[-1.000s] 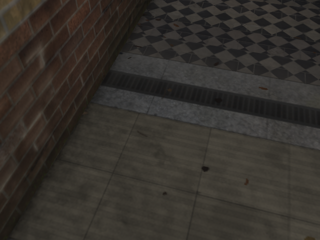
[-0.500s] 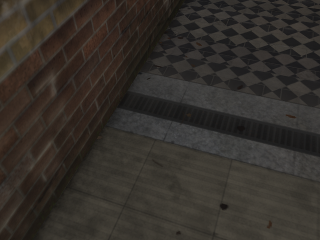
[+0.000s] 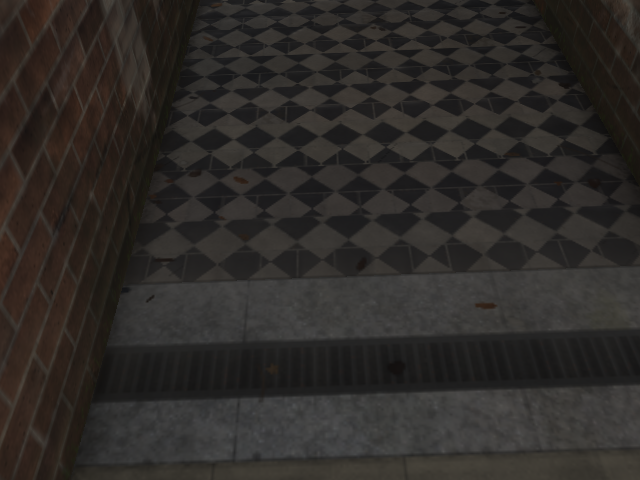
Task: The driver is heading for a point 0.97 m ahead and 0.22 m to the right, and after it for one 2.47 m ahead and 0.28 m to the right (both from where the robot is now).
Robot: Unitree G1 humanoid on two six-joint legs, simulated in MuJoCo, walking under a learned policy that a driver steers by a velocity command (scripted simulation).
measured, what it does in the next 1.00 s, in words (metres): walks ahead, turning right: right foot, then left foot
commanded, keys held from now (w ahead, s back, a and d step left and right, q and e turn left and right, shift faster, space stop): w+e+shift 0.44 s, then w+shift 0.40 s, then q+shift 0.16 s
